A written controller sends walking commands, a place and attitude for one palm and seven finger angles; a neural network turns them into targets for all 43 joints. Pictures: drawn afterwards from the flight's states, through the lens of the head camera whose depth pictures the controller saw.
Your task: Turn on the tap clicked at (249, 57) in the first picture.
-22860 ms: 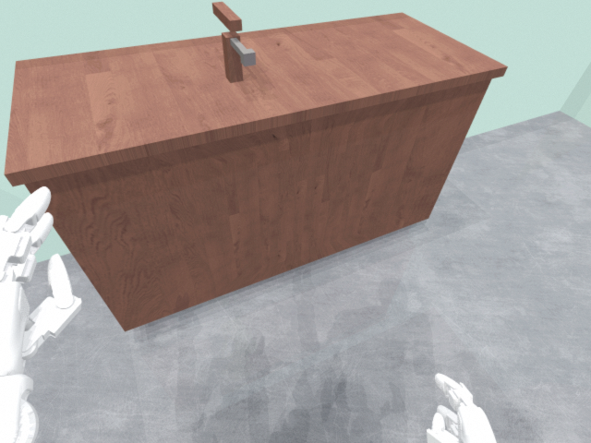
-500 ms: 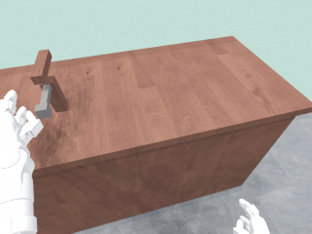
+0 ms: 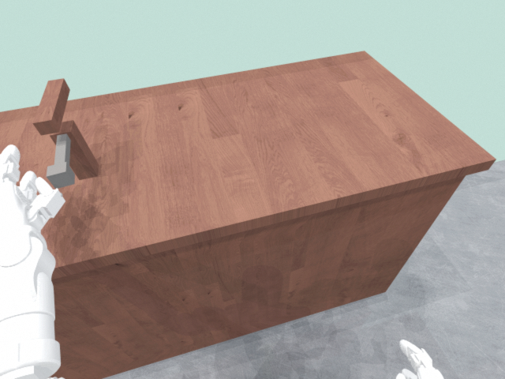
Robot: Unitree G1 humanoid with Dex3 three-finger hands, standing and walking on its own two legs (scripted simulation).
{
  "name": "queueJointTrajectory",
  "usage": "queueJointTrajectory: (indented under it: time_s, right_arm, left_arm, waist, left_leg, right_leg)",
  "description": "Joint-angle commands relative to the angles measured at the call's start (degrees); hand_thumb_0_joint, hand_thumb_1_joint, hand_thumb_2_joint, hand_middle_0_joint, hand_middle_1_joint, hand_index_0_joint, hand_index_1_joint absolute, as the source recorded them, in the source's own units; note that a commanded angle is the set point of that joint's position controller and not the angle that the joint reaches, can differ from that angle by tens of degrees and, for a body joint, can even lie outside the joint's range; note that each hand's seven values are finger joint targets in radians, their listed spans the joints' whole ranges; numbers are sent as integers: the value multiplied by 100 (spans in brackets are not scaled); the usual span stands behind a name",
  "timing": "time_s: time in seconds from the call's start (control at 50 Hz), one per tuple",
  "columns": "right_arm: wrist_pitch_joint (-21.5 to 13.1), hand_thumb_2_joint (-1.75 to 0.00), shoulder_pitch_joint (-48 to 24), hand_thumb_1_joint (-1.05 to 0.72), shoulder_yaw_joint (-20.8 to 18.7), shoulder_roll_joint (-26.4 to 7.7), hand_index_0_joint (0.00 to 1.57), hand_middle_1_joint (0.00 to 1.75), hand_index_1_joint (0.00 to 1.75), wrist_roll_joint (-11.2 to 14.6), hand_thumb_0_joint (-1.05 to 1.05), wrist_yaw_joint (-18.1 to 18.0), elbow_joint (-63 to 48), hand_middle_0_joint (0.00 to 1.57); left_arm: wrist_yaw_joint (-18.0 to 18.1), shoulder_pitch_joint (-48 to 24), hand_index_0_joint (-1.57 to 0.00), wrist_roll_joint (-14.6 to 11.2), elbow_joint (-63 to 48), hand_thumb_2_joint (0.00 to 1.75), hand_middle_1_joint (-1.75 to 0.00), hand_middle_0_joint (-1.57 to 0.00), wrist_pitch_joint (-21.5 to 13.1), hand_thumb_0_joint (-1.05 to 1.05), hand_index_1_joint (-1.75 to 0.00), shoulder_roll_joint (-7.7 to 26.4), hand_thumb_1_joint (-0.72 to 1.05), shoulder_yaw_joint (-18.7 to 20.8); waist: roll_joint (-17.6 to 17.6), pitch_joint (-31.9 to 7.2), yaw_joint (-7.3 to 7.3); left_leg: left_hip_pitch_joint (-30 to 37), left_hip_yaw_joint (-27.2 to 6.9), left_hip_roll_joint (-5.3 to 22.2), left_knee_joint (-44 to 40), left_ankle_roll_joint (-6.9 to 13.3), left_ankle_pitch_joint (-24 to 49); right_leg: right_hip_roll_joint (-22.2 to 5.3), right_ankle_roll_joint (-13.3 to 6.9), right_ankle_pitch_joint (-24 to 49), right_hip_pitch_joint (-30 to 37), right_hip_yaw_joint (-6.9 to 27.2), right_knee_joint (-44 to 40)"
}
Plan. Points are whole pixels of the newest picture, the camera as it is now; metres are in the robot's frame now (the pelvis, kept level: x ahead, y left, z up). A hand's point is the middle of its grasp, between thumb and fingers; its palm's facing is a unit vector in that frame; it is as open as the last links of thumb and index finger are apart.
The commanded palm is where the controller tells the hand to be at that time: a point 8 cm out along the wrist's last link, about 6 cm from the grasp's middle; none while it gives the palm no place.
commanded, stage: push the lever round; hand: left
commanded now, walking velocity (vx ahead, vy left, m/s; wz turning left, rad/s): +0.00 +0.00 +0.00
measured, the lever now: (61, 175) +0.37 +0.33 +0.14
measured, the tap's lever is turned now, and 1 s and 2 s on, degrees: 5 29 56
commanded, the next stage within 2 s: none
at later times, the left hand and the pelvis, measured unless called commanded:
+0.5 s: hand (74, 192) +0.34 +0.30 +0.14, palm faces +0.66 -0.75 -0.03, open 7.7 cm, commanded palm +0.30 +0.32 +0.14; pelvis +0.00 +0.01 +0.00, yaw +0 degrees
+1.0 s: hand (102, 181) +0.36 +0.26 +0.14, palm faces +0.72 -0.69 -0.03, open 7.6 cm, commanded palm +0.31 +0.29 +0.14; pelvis +0.00 +0.02 +0.00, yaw +0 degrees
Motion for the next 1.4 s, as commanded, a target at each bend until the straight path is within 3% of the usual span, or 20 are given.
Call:
queueJointTrajectory:
  time_s: [0.0,0.02,0.12,0.14,0.22,0.3,0.32,0.38,0.44,0.64,0.72,0.78,0.84,1.0,1.02,1.08,1.12,1.16,1.22,1.38]
  right_arm:
    - [-351,-90,-519,-90,-196,-601,20,30,30,-44,0,-43,-835,20]
    - [-348,-90,-526,-90,-205,-604,20,30,30,-45,0,-38,-841,20]
    - [-318,-90,-626,-90,-194,-571,20,30,30,-63,0,-19,-877,20]
    - [-321,-90,-659,-90,-178,-551,20,30,30,-59,0,-26,-873,20]
    - [-310,-90,-729,-90,-190,-552,20,30,30,-106,0,-18,-891,20]
    - [-268,-90,-787,-90,-168,-518,20,30,30,-130,0,-20,-859,20]
    - [-249,-90,-812,-90,-178,-521,20,30,30,-129,0,-25,-860,20]
    - [-233,-90,-864,-90,-148,-482,20,30,30,-163,0,-30,-848,20]
    - [-217,-90,-890,-90,-165,-465,20,30,30,-182,0,-18,-862,20]
    - [-127,-90,-1030,-90,-167,-431,20,30,30,-237,0,23,-815,20]
    - [-52,-90,-1082,-90,-178,-446,20,30,30,-263,0,27,-771,20]
    - [1,-90,-1117,-90,-166,-401,20,30,30,-286,0,50,-746,20]
    - [60,-90,-1156,-90,-181,-377,20,30,30,-315,0,67,-752,20]
    - [124,-90,-1163,-90,-200,-338,20,30,30,-368,0,125,-704,20]
    - [136,-90,-1186,-90,-218,-365,20,30,30,-362,0,124,-685,20]
    - [135,-90,-1184,-90,-204,-335,20,30,30,-381,0,138,-640,20]
    - [146,-90,-1173,-90,-228,-356,20,30,30,-384,0,142,-629,20]
    - [129,-90,-1151,-90,-240,-328,20,30,30,-409,0,164,-639,20]
    - [158,-90,-1131,-90,-253,-345,20,30,30,-410,0,177,-572,20]
    - [161,-90,-1087,-90,-267,-324,20,30,30,-435,0,226,-502,20]
  left_arm:
    - [199,-1902,-15,49,-1495,90,-15,-15,-504,0,-15,1365,90,0]
    - [277,-1855,-15,80,-1599,90,-15,-15,-531,0,-15,1492,90,128]
    - [566,-1641,-15,136,-1753,90,-15,-15,-458,0,-15,1264,90,60]
    - [621,-1787,-15,154,-1773,90,-15,-15,-435,0,-15,1098,90,-115]
    - [871,-1643,-15,240,-1970,90,-15,-15,-371,0,-15,1021,90,-99]
    - [1047,-1824,-15,280,-1959,90,-15,-15,-257,0,-15,793,90,-285]
    - [1109,-1813,-15,315,-2032,90,-15,-15,-239,0,-15,899,90,-169]
    - [1234,-2079,-15,380,-2032,90,-15,-15,-160,0,-15,595,90,-474]
    - [1377,-2003,-15,429,-2249,90,-15,-15,-155,0,-15,432,90,-582]
    - [1905,-2296,-15,653,-2369,90,-15,-15,15,0,-15,-172,90,-1125]
    - [2186,-2361,-15,729,-2190,90,-15,-15,158,0,-15,-85,90,-964]
    - [2343,-2500,-15,788,-2035,90,-15,-15,260,0,-15,-327,90,-1156]
    - [2527,-2631,-15,868,-2131,90,-15,-15,313,0,-15,-280,90,-1075]
    - [2877,-2943,-15,976,-1814,90,-15,-15,358,0,-15,-610,90,-1294]
    - [2924,-2950,-15,1001,-1763,90,-15,-15,365,0,-15,-472,90,-1140]
    - [3005,-3257,-15,1034,-1589,90,-15,-15,367,0,-15,-722,90,-1401]
    - [3087,-3311,-15,1067,-1508,90,-15,-15,357,0,-15,-532,90,-1172]
    - [3161,-3483,-15,1101,-1594,90,-15,-15,322,0,-15,-742,90,-1381]
    - [3265,-3500,-15,1114,-1279,90,-15,-15,359,0,-15,-576,90,-1156]
    - [3516,-3983,-15,1201,-787,90,-15,-15,368,0,-15,-696,90,-1235]
  waist:
    - [30,-1297,-53]
    - [93,-1403,0]
    - [-9,-1389,62]
    - [-5,-1238,-24]
    - [-13,-1327,72]
    - [-179,-1214,-11]
    - [-58,-1282,53]
    - [-19,-1221,-41]
    - [56,-1475,-1]
    - [17,-1414,-27]
    - [-218,-1379,28]
    - [-260,-1284,-20]
    - [-64,-1490,33]
    - [-254,-1497,-18]
    - [-182,-1510,-1]
    - [-248,-1403,-105]
    - [-162,-1431,-28]
    - [-227,-1627,-71]
    - [-275,-1563,-49]
    - [-460,-1450,-176]
  left_leg:
    - [4,141,-107,-384,280,783]
    - [33,139,-105,-366,279,846]
    - [30,148,-89,-419,266,951]
    - [48,146,-88,-440,266,900]
    - [134,133,-78,-486,247,1017]
    - [126,143,-83,-500,239,956]
    - [161,137,-76,-511,231,988]
    - [206,123,-82,-533,220,913]
    - [375,107,-73,-520,188,1200]
    - [528,6,-41,-573,71,1335]
    - [432,-13,-42,-598,68,1279]
    - [399,18,-38,-594,63,1244]
    - [443,34,-46,-593,31,1362]
    - [382,59,-33,-556,53,1295]
    - [380,43,-33,-556,48,1278]
    - [321,83,-44,-530,94,1102]
    - [260,65,-48,-559,74,1088]
    - [357,78,-54,-510,79,1240]
    - [206,87,-63,-501,91,1101]
    - [-3,155,-70,-447,157,778]
  right_leg:
    - [-418,412,887,906,608,-618]
    - [-428,401,963,1004,618,-595]
    - [-429,398,1066,1061,558,-561]
    - [-421,403,986,933,537,-582]
    - [-403,366,1036,1016,473,-564]
    - [-413,390,995,950,488,-607]
    - [-418,368,988,1016,480,-603]
    - [-410,365,863,891,458,-616]
    - [-398,334,1135,1012,419,-540]
    - [-381,289,1047,900,324,-504]
    - [-378,288,957,964,317,-548]
    - [-389,294,927,908,318,-568]
    - [-398,273,984,1011,323,-539]
    - [-396,283,932,961,323,-552]
    - [-395,273,884,949,324,-558]
    - [-411,306,771,832,360,-609]
    - [-412,283,724,896,358,-600]
    - [-417,283,891,928,349,-551]
    - [-424,299,779,930,371,-595]
    - [-476,360,490,812,453,-705]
